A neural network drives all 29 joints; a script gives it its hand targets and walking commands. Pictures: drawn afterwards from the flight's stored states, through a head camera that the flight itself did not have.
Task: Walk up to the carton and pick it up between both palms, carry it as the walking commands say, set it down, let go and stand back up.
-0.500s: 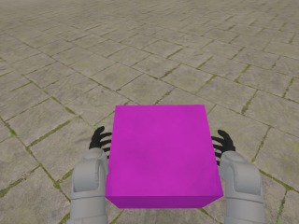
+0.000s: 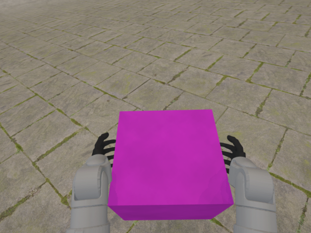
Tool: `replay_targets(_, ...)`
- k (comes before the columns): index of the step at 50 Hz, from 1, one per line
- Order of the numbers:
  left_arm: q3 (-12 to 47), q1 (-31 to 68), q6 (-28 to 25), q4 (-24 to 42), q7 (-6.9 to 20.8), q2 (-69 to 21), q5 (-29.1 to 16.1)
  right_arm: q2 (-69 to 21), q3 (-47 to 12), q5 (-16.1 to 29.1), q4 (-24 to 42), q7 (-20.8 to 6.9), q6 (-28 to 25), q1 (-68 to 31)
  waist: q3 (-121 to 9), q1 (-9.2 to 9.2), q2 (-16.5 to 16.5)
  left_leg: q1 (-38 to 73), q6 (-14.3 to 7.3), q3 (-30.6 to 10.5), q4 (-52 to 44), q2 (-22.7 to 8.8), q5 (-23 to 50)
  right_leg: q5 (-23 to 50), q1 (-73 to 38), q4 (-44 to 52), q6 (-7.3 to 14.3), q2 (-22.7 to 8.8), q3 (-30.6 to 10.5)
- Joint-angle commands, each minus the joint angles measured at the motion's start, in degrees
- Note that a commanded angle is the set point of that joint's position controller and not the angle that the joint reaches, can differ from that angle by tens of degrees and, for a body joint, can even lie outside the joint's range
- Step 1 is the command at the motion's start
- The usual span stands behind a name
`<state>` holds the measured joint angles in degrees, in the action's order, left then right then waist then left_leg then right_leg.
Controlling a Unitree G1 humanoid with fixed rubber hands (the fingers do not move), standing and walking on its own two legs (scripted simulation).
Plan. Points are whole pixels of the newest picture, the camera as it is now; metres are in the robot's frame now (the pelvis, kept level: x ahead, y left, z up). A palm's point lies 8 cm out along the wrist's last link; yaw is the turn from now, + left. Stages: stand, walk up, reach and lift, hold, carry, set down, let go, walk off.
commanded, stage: carry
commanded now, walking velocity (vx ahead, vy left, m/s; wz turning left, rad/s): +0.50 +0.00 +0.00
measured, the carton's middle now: (166, 166) +0.32 +0.01 +0.00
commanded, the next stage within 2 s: none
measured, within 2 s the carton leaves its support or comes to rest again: neither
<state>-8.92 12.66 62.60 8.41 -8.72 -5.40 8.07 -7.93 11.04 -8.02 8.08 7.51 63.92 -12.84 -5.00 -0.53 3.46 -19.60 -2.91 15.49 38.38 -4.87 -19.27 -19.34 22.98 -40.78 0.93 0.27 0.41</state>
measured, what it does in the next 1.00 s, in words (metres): walks ahead: left foot, then right foot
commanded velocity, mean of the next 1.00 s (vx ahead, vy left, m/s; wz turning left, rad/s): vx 0.50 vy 0.00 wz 0.00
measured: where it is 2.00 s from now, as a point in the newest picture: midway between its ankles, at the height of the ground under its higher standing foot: (184, 134)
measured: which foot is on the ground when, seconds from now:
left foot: down 0.00-0.04, up 0.06-0.34, down 0.36-0.68, up 0.70-1.00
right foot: down 0.00-0.38, up 0.40-0.64, down 0.66-1.00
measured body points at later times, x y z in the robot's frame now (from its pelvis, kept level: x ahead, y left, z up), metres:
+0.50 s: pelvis +0.17 -0.01 +0.02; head +0.17 -0.02 +0.47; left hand +0.46 +0.16 +0.08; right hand +0.46 -0.18 +0.07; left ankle +0.16 +0.10 -0.72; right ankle +0.11 -0.11 -0.69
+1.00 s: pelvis +0.43 -0.08 +0.02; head +0.46 -0.10 +0.47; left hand +0.72 +0.09 +0.09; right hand +0.72 -0.25 +0.06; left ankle +0.50 +0.05 -0.67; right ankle +0.34 -0.13 -0.72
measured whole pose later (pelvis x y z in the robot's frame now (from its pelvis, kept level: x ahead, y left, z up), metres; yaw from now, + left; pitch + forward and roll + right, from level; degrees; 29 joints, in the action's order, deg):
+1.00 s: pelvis +0.43 -0.08 +0.02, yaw +1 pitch +4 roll +4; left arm -8.7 13.3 68.5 14.6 -12.0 -7.1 6.5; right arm -7.0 10.9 -7.6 13.7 7.5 68.6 -13.4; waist -1.1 -0.5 -0.5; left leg -33.8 3.1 12.7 49.8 -5.5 -25.1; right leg -21.4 8.6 -25.8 5.6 0.8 3.5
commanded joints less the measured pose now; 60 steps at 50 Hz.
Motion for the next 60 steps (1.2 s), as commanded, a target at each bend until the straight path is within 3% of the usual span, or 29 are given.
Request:
replay_targets(1, 39.89, 31.63, -0.40, 8.77, 21.75, -50.22, -26.78, -47.83, -48.27, 27.61, 16.31, -17.13, -1.34, -38.48, -10.44, 0.12, -20.12, -10.10, 3.43, -3.29, 9.87, -0.02, -13.56, -25.21, -12.82, 27.45, 10.05, -13.35, -29.79)
replay_targets(2, 41.35, 30.99, 0.79, 9.96, 21.85, -50.71, -28.24, -48.85, -49.71, 29.04, 16.76, -17.16, 0.09, -38.82, -6.72, 0.20, -22.83, -16.76, 3.79, -7.17, 14.63, 1.85, -12.55, -20.07, -14.96, 32.08, 12.53, -17.02, -38.13)
replay_targets(7, 36.37, 34.62, 1.73, 10.19, 20.90, -50.25, -25.63, -49.96, -43.44, 26.55, 7.71, -17.59, 1.65, -37.88, -15.90, -0.85, -14.44, -24.42, 3.20, -11.19, 13.45, 1.56, -11.98, 28.05, -34.56, 22.84, 12.68, -16.49, -28.54)
replay_targets(9, 33.93, 34.34, -0.15, 7.33, 20.48, -49.05, -22.50, -48.97, -40.03, 23.28, 2.80, -17.81, -0.25, -35.16, -17.83, -1.00, -14.96, -22.36, 3.14, -10.57, 5.33, 2.24, -13.24, 31.78, -36.07, 22.61, 13.28, -16.46, -26.29)
replay_targets(13, 40.29, 38.79, -0.08, 18.48, 19.63, -52.48, -26.79, -52.27, -44.09, 27.68, 12.19, -18.01, -0.39, -36.55, -17.84, -0.52, -13.29, -6.35, 2.97, -6.53, -10.51, 3.85, -2.44, 27.29, -25.68, 23.03, 11.42, -13.25, -16.87)
replay_targets(15, 39.88, 36.60, 0.02, 17.30, 19.47, -52.88, -26.11, -52.34, -43.57, 27.53, 12.81, -18.18, -0.78, -34.97, -21.26, 0.98, -9.54, 15.86, 2.10, -5.59, -20.66, 2.48, 8.08, 24.15, -14.20, 16.77, 6.48, -8.47, -7.48)
replay_targets(16, 38.98, 34.48, 0.44, 14.68, 19.54, -52.49, -25.13, -51.86, -42.80, 26.61, 11.16, -18.16, -0.81, -32.38, -25.58, 2.44, -5.44, 31.51, -0.65, -10.23, -20.65, -2.43, 8.76, 21.57, -3.43, 8.29, 3.45, -5.84, -3.19)
replay_targets(17, 37.19, 32.68, 0.33, 10.79, 19.76, -51.47, -23.59, -49.89, -40.26, 24.31, 7.24, -18.25, -1.39, -29.43, -27.75, 3.73, 6.43, 45.08, -5.40, -23.58, -21.94, -14.97, 7.20, 9.74, 11.86, -3.86, 1.01, -1.21, 2.40)
replay_targets(18, 40.96, 34.74, 1.05, 16.66, 20.03, -53.03, -26.71, -50.64, -43.42, 26.51, 13.91, -18.18, -1.09, -31.71, -23.24, 2.86, 15.02, 48.41, -9.25, -34.48, -23.87, -23.75, 10.51, -12.19, 25.21, -11.93, 0.80, 0.90, 3.98)
replay_targets(19, 42.46, 37.94, 1.84, 18.51, 20.18, -53.86, -28.72, -51.16, -44.41, 27.84, 15.76, -18.24, -0.26, -33.58, -20.40, 2.45, 10.55, 46.06, -10.31, -33.01, -23.22, -24.47, 9.52, -12.89, 26.99, -16.02, 1.62, -3.80, 0.42)
replay_targets(22, 41.87, 32.64, 2.93, 15.14, 20.30, -52.12, -27.71, -50.62, -43.78, 28.46, 13.43, -18.17, 1.17, -31.86, -17.53, 2.57, 3.32, 40.00, -8.39, -22.43, -23.53, -21.73, 11.50, -11.50, 23.61, -5.73, -0.59, -5.37, 2.33)
replay_targets(24, 36.18, 31.12, 1.23, 8.89, 20.54, -50.29, -23.53, -48.99, -39.91, 24.33, 8.03, -18.10, -0.58, -32.00, -17.86, 2.19, 1.83, 35.86, -7.42, -17.64, -22.66, -19.91, 11.14, -8.51, 18.35, 0.46, -0.79, -4.62, 3.83)
replay_targets(28, 37.73, 34.47, 0.39, 12.73, 20.91, -51.25, -25.18, -49.50, -40.90, 24.63, 10.89, -18.20, -1.42, -33.41, -16.48, 0.72, 7.38, 20.43, -3.43, -9.03, -22.51, -15.99, 2.20, 5.87, 2.53, 5.31, 0.21, -2.43, 8.54)
replay_targets(31, 39.23, 35.20, 2.15, 12.12, 21.54, -51.79, -26.72, -49.99, -43.08, 25.57, 11.54, -18.38, 0.34, -34.22, -13.58, -0.10, 1.82, 9.49, -0.09, -4.11, -11.61, -10.45, -5.35, 9.38, -11.40, 8.92, 0.82, 0.10, 8.22)
replay_targets(32, 36.98, 33.83, 1.90, 7.72, 21.75, -50.50, -25.12, -49.35, -41.93, 24.09, 8.23, -18.37, 0.22, -35.34, -13.86, -0.86, -4.34, 4.60, 1.30, -2.33, -1.73, -6.46, -4.05, 4.67, -17.44, 12.11, 1.94, -0.92, 2.87)
replay_targets(33, 39.99, 34.53, 3.29, 12.87, 21.76, -51.34, -27.48, -50.52, -45.73, 26.72, 13.99, -18.15, 1.83, -37.17, -13.58, -1.59, -16.83, -3.46, 3.48, -1.49, 13.48, -1.44, -4.38, -5.87, -23.63, 20.49, 3.81, -8.59, -13.96)
replay_targets(34, 39.45, 34.86, 4.38, 10.67, 21.91, -50.49, -27.60, -50.41, -46.26, 26.93, 12.06, -17.84, 2.98, -37.37, -11.68, -0.60, -24.78, -12.55, 4.69, -6.11, 22.70, 3.27, -15.18, -4.72, -27.42, 27.48, 6.00, -16.90, -32.83)
replay_targets(35, 38.95, 33.85, 5.01, 10.16, 21.97, -49.33, -27.91, -50.33, -47.48, 28.34, 12.76, -17.57, 3.86, -39.71, -10.72, 0.06, -23.20, -18.04, 3.99, -11.12, 27.21, 2.28, -16.21, 10.79, -30.01, 26.52, 9.71, -20.12, -38.94)
replay_targets(36, 38.13, 32.46, 5.65, 8.79, 22.04, -50.24, -27.53, -50.28, -46.80, 28.72, 12.66, -17.51, 4.31, -40.44, -11.40, -0.23, -21.61, -20.82, 4.53, -12.25, 30.36, 1.57, -15.61, 24.19, -31.82, 23.42, 10.57, -19.80, -36.16)
replay_targets(38, 38.22, 31.72, 6.06, 8.44, 21.76, -51.53, -27.36, -50.79, -45.34, 27.83, 9.84, -17.71, 4.52, -37.14, -13.51, -0.45, -16.27, -23.85, 4.23, -12.57, 29.94, -0.12, -13.03, 35.29, -33.79, 20.49, 10.29, -17.14, -27.91)
replay_targets(44, 41.75, 37.86, 4.78, 20.65, 21.29, -55.04, -31.34, -55.59, -47.83, 30.40, 17.62, -17.57, 3.28, -38.42, -17.94, -1.07, -11.53, -20.07, 4.03, -10.83, 9.25, 0.34, -5.49, 32.31, -33.34, 25.18, 11.89, -17.11, -20.34)
replay_targets(49, 41.88, 37.89, 4.95, 23.61, 20.68, -55.88, -31.31, -56.62, -48.36, 31.65, 21.67, -17.30, 3.43, -38.83, -15.16, -0.89, -12.31, -14.61, 3.75, -7.49, 2.74, 1.57, 8.31, 42.25, -30.45, 24.73, 7.99, -14.15, -12.11)
replay_targets(53, 39.19, 32.22, 6.28, 19.35, 20.83, -53.71, -28.71, -54.96, -47.61, 29.54, 19.15, -17.02, 4.74, -34.72, -13.96, -1.05, -14.15, -11.87, 3.32, -4.06, -4.07, 4.07, 10.47, 59.20, -34.42, 20.25, 5.99, -11.86, -6.86)
replay_targets(55, 38.12, 29.22, 6.84, 16.41, 20.97, -52.09, -27.91, -53.83, -46.77, 28.33, 16.46, -17.08, 5.13, -31.68, -15.96, -0.52, -13.04, 0.17, 2.41, -0.17, -12.56, 6.77, 14.19, 76.05, -32.33, 12.83, 3.24, -8.97, -1.00)
replay_targets(56, 37.97, 29.44, 6.81, 15.92, 21.02, -51.59, -27.68, -53.42, -46.72, 27.86, 15.89, -17.05, 5.07, -30.84, -20.27, 0.97, -13.37, 13.21, 1.05, -0.20, -16.03, 6.21, 19.87, 76.34, -26.95, 4.29, 1.27, -7.10, 1.94)
replay_targets(57, 38.00, 29.88, 7.11, 15.07, 21.09, -50.12, -26.81, -52.49, -46.13, 27.09, 13.94, -17.39, 5.12, -28.90, -24.92, 3.51, -8.13, 33.17, -3.19, -8.14, -13.87, -0.50, 23.15, 63.68, -10.10, -9.48, -1.67, -6.08, 2.93)
replay_targets(58, 38.58, 29.95, 7.10, 15.08, 21.16, -50.10, -26.80, -51.76, -45.41, 27.34, 12.66, -17.72, 4.82, -29.29, -28.96, 3.75, 8.28, 52.39, -10.03, -28.19, -9.30, -16.54, 39.22, 29.74, 13.09, -28.88, -4.73, -0.38, 5.75)
replay_targets(59, 39.38, 30.57, 7.16, 12.90, 21.66, -51.03, -27.86, -51.89, -44.91, 26.81, 11.08, -17.94, 4.65, -29.53, -25.67, 3.12, 14.55, 59.52, -15.97, -40.26, -10.31, -23.80, 55.08, -14.12, 28.33, -40.31, -2.76, 5.08, 1.48)
replay_targets(60, 40.54, 33.72, 6.50, 15.13, 21.82, -51.14, -29.93, -52.23, -44.78, 26.87, 10.89, -17.91, 4.34, -29.04, -26.01, 3.70, 8.82, 58.76, -18.53, -39.03, -9.75, -25.31, 57.28, -19.49, 32.33, -47.81, -0.29, -0.75, -4.65)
